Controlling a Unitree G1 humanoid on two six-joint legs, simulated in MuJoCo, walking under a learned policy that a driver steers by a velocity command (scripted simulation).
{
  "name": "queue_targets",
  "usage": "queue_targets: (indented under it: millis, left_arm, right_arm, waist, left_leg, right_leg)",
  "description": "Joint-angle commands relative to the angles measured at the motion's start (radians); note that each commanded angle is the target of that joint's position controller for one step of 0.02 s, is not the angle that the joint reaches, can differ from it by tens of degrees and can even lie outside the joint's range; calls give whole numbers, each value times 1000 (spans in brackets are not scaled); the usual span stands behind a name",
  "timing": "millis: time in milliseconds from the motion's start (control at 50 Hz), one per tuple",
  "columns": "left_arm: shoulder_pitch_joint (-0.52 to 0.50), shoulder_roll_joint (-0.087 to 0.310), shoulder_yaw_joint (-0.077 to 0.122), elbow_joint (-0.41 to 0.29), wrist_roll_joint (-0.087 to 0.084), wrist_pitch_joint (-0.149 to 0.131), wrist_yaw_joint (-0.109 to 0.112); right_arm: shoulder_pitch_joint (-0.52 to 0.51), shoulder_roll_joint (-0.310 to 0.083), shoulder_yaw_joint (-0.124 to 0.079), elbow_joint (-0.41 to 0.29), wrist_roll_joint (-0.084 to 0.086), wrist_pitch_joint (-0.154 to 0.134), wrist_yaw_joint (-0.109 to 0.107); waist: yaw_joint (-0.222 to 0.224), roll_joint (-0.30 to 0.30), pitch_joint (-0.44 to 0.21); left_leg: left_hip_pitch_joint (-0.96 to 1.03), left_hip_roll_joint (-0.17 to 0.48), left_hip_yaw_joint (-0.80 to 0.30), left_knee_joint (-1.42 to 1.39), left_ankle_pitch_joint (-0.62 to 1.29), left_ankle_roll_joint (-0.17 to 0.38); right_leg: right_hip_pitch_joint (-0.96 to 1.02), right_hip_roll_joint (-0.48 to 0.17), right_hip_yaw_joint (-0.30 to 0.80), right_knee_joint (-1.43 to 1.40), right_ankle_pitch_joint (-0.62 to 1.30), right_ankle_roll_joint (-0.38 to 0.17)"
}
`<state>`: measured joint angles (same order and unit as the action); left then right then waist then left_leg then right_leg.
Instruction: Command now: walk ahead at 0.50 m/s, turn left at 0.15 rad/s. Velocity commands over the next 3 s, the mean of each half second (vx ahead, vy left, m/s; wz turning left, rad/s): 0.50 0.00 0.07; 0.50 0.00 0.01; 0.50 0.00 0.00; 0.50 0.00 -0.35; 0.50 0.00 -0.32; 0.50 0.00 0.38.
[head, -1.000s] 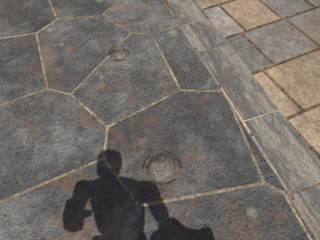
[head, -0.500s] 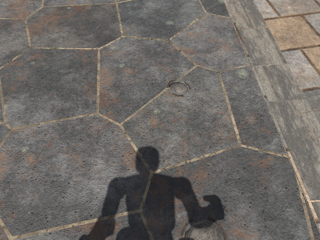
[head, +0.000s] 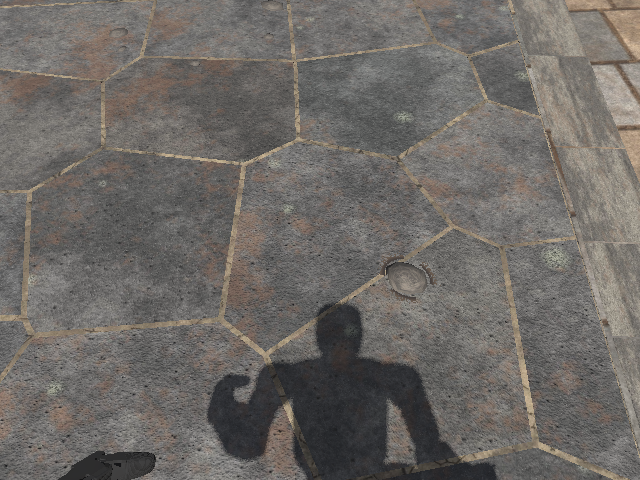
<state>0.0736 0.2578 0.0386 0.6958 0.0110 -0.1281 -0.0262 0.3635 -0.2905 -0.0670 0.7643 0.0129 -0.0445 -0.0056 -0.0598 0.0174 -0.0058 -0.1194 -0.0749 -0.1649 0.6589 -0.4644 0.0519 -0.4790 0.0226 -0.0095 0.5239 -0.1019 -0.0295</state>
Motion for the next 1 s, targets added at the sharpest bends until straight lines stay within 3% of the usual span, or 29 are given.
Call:
queue_targets:
  millis: [20, 40, 60, 80, 120, 160, 220, 320, 380, 420, 460, 480, 500, 520, 540, 560, 580, 600, 620, 660, 700, 740, 820, 880, 920, 960, 980, 1000]
  left_arm:
    - [378, 205, 73, 32, -22, 2, -2]
    - [315, 154, 57, 21, -26, 9, 2]
    - [250, 140, 48, 7, -14, 17, 5]
    - [212, 122, 40, 6, -8, 21, 3]
    - [184, 99, 30, 8, -2, 16, 0]
    - [197, 116, 34, 23, -11, 11, 1]
    - [222, 154, 45, 47, -17, 17, 12]
    - [295, 174, 46, 91, -31, 34, 17]
    - [337, 182, 47, 117, -35, 48, 18]
    - [338, 195, 52, 128, -36, 59, 23]
    - [308, 213, 57, 129, -37, 68, 29]
    - [300, 200, 51, 127, -36, 71, 31]
    - [289, 159, 33, 105, -18, 68, 33]
    - [398, 50, -3, 79, -10, 47, 28]
    - [378, 110, 8, 96, -26, 26, 20]
    - [291, 174, 26, 70, -49, 16, 14]
    - [223, 168, 24, 54, -47, 14, 14]
    - [192, 156, 26, 49, -31, 18, 16]
    - [204, 149, 31, 53, -22, 29, 18]
    - [242, 108, 24, 66, -20, 51, 20]
    - [206, 96, 22, 53, -14, 62, 25]
    - [136, 85, 17, 34, -10, 60, 24]
    - [-4, 62, 7, 3, -17, 47, 10]
    - [-88, 70, 6, -29, -25, 41, -4]
    - [-117, 82, 9, -47, -27, 36, -15]
    - [-93, 100, 15, -48, -25, 31, -21]
    - [-40, 116, 23, -36, -23, 29, -21]
    - [79, 148, 43, 2, -19, 28, -15]
  right_arm:
    - [96, -74, 5, -75, 14, -34, 1]
    - [-16, -128, -10, -95, 22, -37, 5]
    - [-89, -119, -6, -114, 11, -38, 4]
    - [-126, -106, -8, -126, -5, -40, 5]
    - [-92, -80, -9, -118, -6, -33, 8]
    - [-82, -54, -3, -114, -6, -26, 7]
    - [-172, -32, 9, -139, -13, -28, 4]
    - [-323, -14, 17, -167, -1, -41, 21]
    - [-393, -22, 15, -195, 7, -48, 36]
    - [-402, -37, 10, -207, 7, -54, 46]
    - [-314, -68, -5, -188, 1, -58, 47]
    - [-184, -106, -27, -147, -5, -57, 39]
    - [-2, -170, -48, -111, -15, -54, 28]
    - [81, -270, -69, -96, -27, -47, 24]
    - [108, -188, -50, -86, -8, -42, 26]
    - [37, -147, -33, -90, -4, -41, 24]
    - [-27, -120, -23, -98, -6, -38, 23]
    - [-82, -96, -14, -99, -13, -38, 28]
    - [-117, -72, -6, -102, -20, -44, 31]
    - [-134, -79, -10, -91, -16, -56, 35]
    - [-121, -102, -17, -70, -14, -65, 31]
    - [-96, -116, -21, -49, -12, -63, 23]
    - [-38, -142, -25, -12, -2, -52, 12]
    - [20, -156, -28, 24, 5, -41, 11]
    - [35, -162, -31, 43, 8, -30, 7]
    - [30, -172, -35, 55, 9, -19, 2]
    - [13, -179, -36, 56, 10, -14, 0]
    - [2, -167, -31, 55, 9, -9, -2]
  waist:
    - [148, -268, -312]
    - [160, -161, -159]
    - [139, -76, -84]
    - [116, -54, -20]
    - [71, -102, -14]
    - [60, -112, -17]
    - [80, -84, 0]
    - [139, -88, 30]
    - [157, -93, 53]
    - [142, -103, 57]
    - [77, -113, 8]
    - [13, -95, -76]
    - [-62, -35, -217]
    - [-27, 222, -348]
    - [-54, 235, -399]
    - [-48, 162, -228]
    - [-24, 87, -139]
    - [9, 43, -66]
    - [45, 55, -40]
    - [80, 74, -30]
    - [85, 55, -6]
    - [68, 36, 13]
    - [15, 34, 41]
    - [-18, 37, 60]
    - [-17, 45, 67]
    - [7, 61, 51]
    - [42, 69, 20]
    - [103, 57, -53]
  left_leg:
    - [-628, 3, -19, 629, -102, -17]
    - [-690, 54, -11, 670, -22, -13]
    - [-670, 102, 38, 637, 59, -11]
    - [-651, 132, 55, 570, 113, -14]
    - [-558, 169, 68, 487, 166, -22]
    - [-546, 177, 93, 420, 185, -37]
    - [-574, 188, 112, 247, 311, -60]
    - [-501, 150, 149, -21, 519, -62]
    - [-504, 133, 152, -93, 495, -43]
    - [-491, 124, 153, -132, 428, -16]
    - [-343, 87, 185, -180, 389, 18]
    - [-150, 67, 204, -198, 408, 47]
    - [145, 195, 74, -151, 457, 107]
    - [512, 442, -372, -203, 342, 267]
    - [534, 475, -574, -319, 198, 302]
    - [407, 439, -435, -340, 168, 255]
    - [264, 392, -308, -359, 214, 223]
    - [127, 353, -227, -396, 293, 208]
    - [37, 320, -169, -429, 358, 195]
    - [-54, 302, -103, -481, 430, 206]
    - [-81, 295, -44, -511, 491, 214]
    - [-69, 282, 5, -524, 517, 203]
    - [-49, 252, 81, -525, 488, 161]
    - [31, 287, 67, -497, 459, 155]
    - [100, 317, 53, -459, 483, 143]
    - [149, 334, 44, -407, 564, 125]
    - [154, 323, 58, -344, 688, 110]
    - [132, 276, 97, -203, 826, 87]
  right_leg:
    - [823, -411, 782, -211, -322, -286]
    - [701, -379, 651, -228, -368, -239]
    - [569, -337, 533, -243, -286, -211]
    - [461, -301, 458, -272, -184, -209]
    - [362, -244, 356, -312, -46, -198]
    - [335, -233, 287, -337, 59, -212]
    - [339, -227, 210, -366, 157, -212]
    - [362, -200, 121, -358, 150, -172]
    - [434, -240, 141, -327, 147, -165]
    - [488, -268, 153, -289, 194, -150]
    - [504, -258, 130, -184, 397, -124]
    - [469, -212, 89, -35, 515, -101]
    - [302, -163, 46, 223, 370, -64]
    - [-110, 4, 0, 613, -172, 11]
    - [-253, 5, 121, 756, -467, 11]
    - [-334, -52, 118, 798, -409, 3]
    - [-317, -100, 89, 760, -320, 0]
    - [-279, -127, 78, 691, -262, 6]
    - [-216, -152, 85, 642, -220, 11]
    - [-148, -159, 75, 593, -182, 27]
    - [-171, -163, 69, 518, -112, 45]
    - [-197, -165, 67, 397, 3, 52]
    - [-143, -127, 34, 150, 189, 46]
    - [-147, -108, 30, 64, 183, 33]
    - [-159, -99, 34, 21, 121, 11]
    - [-107, -83, 22, -10, 45, -16]
    - [-20, -59, -3, -33, 23, -33]
    - [153, -28, -32, -57, 32, -59]
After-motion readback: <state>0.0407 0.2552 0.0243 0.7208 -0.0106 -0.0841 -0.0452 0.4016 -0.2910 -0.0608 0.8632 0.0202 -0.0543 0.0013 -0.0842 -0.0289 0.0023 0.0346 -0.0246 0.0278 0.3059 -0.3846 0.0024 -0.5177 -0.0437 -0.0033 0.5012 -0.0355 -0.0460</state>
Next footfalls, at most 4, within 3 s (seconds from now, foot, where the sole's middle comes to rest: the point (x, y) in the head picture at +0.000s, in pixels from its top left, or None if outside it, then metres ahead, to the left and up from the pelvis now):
0.50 left None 0.42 0.14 -0.76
1.02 right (366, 374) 0.70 -0.11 -0.76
1.54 left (254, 277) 0.99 0.15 -0.76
2.10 right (352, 197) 1.25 -0.13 -0.76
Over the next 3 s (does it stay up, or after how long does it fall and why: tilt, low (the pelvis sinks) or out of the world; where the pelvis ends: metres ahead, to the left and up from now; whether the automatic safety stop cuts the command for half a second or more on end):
stays up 1.63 -0.12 0.02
